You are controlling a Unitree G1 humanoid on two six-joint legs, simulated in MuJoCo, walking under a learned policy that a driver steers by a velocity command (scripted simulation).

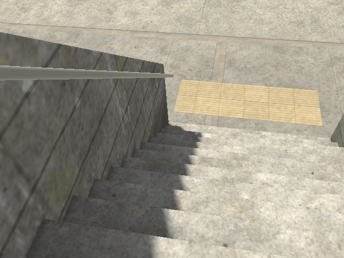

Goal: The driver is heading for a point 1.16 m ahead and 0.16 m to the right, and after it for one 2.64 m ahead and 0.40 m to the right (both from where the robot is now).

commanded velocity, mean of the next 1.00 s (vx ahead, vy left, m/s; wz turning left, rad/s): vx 0.04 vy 0.00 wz -0.21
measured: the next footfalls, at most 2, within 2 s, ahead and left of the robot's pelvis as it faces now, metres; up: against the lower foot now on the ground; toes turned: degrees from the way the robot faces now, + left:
left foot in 0.22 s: +0.04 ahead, +0.11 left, +0.00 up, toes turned -11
right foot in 0.64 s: -0.07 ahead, -0.08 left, +0.00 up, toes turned -18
